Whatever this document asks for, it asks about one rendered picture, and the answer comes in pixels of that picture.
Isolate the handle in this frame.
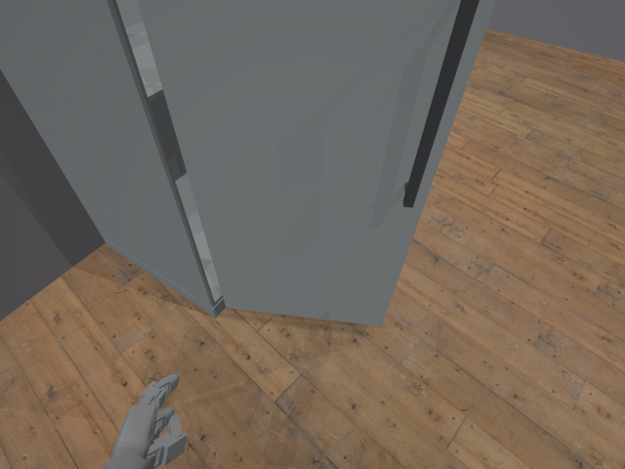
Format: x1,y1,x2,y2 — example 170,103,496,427
403,0,479,208

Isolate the left robot hand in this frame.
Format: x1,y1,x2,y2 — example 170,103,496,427
111,373,188,469

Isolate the fridge door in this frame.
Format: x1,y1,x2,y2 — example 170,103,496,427
137,0,496,326

